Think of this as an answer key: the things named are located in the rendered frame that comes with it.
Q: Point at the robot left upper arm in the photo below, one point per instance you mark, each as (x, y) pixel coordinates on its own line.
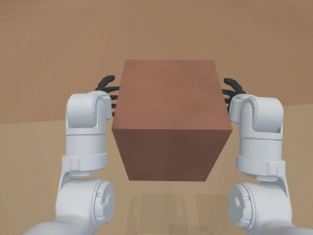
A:
(83, 205)

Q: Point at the left robot hand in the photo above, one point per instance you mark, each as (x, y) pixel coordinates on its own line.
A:
(103, 84)

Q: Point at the right robot hand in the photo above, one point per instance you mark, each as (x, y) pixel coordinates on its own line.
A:
(236, 86)

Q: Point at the robot left forearm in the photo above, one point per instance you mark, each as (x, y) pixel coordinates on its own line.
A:
(86, 123)

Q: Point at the robot right forearm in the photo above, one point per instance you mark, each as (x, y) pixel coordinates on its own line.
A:
(261, 127)

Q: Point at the carton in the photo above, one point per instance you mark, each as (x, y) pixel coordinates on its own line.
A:
(170, 121)

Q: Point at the robot right upper arm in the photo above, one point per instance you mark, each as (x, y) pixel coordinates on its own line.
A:
(262, 209)

